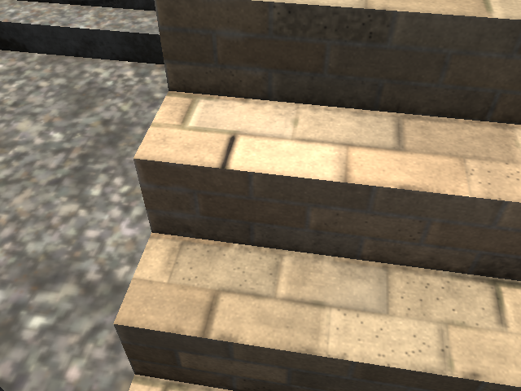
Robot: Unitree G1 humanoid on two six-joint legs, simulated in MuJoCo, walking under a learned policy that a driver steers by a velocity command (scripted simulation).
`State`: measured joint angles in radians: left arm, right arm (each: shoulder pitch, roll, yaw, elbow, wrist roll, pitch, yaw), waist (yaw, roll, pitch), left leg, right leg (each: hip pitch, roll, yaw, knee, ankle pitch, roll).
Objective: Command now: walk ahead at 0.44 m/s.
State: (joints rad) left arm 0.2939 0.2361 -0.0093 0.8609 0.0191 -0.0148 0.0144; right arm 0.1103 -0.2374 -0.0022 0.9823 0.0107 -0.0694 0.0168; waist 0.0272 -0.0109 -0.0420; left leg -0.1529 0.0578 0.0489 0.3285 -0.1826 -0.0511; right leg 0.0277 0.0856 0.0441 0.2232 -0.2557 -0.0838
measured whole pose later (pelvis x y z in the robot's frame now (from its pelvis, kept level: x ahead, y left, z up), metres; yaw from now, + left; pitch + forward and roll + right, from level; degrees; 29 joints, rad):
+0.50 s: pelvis +0.00 +0.00 +0.00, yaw +0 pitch +0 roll +1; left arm 0.24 0.23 -0.01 0.88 0.02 -0.03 0.00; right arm 0.09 -0.24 0.00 0.97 0.00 -0.07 0.02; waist 0.02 -0.01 -0.03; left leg -0.12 0.05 0.05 0.27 -0.15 -0.05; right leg 0.05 0.08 0.06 0.18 -0.23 -0.08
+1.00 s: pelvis -0.02 +0.00 +0.00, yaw -1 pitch +0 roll +0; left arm 0.20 0.24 -0.07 0.97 0.02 -0.07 -0.01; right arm 0.12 -0.25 0.07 0.94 -0.01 -0.04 -0.01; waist 0.00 0.00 -0.01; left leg -0.16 0.06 0.05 0.32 -0.16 -0.05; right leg 0.01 0.09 0.05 0.22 -0.23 -0.08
